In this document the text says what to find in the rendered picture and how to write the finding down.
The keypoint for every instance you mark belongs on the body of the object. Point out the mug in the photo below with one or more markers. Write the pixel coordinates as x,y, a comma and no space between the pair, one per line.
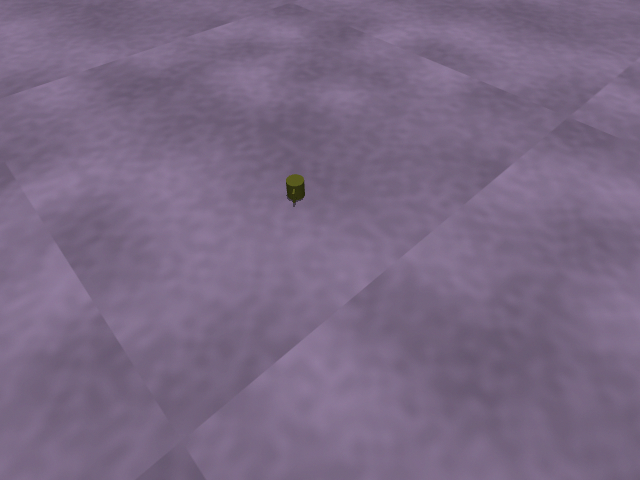
295,187

